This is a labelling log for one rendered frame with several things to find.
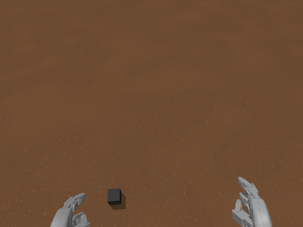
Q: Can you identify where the left robot hand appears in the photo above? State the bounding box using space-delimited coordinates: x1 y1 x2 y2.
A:
50 193 90 227

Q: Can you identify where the cube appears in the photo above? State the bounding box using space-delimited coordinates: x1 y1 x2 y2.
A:
107 188 121 205

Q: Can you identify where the right robot hand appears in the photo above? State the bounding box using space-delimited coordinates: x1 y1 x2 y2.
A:
232 177 272 227

